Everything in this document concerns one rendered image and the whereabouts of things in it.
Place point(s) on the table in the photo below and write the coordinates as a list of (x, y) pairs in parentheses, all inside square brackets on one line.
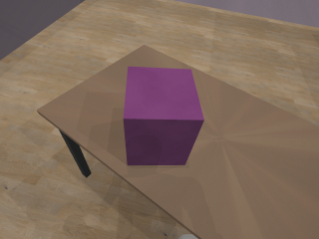
[(252, 173)]

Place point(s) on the carton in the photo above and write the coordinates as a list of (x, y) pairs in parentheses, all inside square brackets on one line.
[(162, 115)]

